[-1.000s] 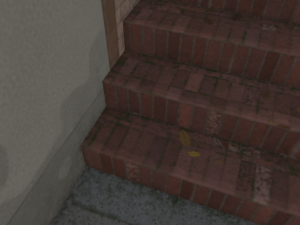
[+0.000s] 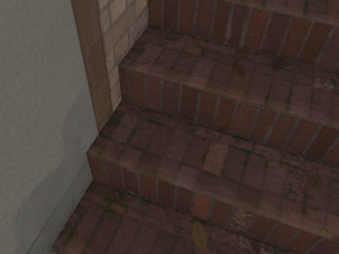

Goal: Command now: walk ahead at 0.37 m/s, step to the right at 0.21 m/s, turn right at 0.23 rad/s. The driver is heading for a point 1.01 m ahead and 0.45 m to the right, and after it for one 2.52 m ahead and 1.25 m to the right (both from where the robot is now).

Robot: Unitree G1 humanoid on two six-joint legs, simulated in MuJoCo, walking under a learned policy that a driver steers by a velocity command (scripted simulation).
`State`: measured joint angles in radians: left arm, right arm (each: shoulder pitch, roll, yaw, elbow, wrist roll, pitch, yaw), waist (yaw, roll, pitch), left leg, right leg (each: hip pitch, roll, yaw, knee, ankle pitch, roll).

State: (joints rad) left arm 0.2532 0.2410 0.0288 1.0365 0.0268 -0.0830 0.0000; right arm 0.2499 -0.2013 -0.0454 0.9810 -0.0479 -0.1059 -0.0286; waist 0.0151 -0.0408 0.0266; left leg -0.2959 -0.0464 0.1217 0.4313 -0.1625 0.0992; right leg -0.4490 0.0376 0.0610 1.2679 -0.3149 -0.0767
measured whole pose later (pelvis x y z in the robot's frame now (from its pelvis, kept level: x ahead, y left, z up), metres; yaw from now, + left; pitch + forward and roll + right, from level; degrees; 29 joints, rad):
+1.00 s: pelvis +0.49 -0.16 +0.21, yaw -30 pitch +5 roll +2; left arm 0.49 0.18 0.08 0.96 0.01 -0.08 0.04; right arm -0.07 -0.04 0.08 0.55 -0.01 -0.03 -0.04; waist 0.08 -0.01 0.03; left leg -0.94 -0.01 0.11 1.26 -0.44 0.10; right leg -0.09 0.11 0.20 0.48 -0.05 -0.13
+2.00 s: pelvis +0.99 -0.51 +0.56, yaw -29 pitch +4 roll +2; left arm 0.49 0.18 0.04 0.92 -0.01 -0.11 0.03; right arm -0.03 -0.07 0.03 0.59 -0.03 0.01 -0.02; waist 0.05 0.00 -0.01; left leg -0.83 -0.08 0.17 1.26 -0.53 0.17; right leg -0.07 -0.14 -0.20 0.46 -0.02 -0.06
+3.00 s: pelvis +1.52 -0.66 +0.93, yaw -11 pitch +2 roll +3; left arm 0.44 0.17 0.08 0.88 -0.01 -0.14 -0.03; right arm 0.15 -0.11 -0.04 0.71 -0.02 0.01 -0.01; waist -0.01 -0.03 -0.03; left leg -0.72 -0.03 0.18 1.14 -0.47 0.11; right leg -0.35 -0.03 0.12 1.27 -0.04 -0.10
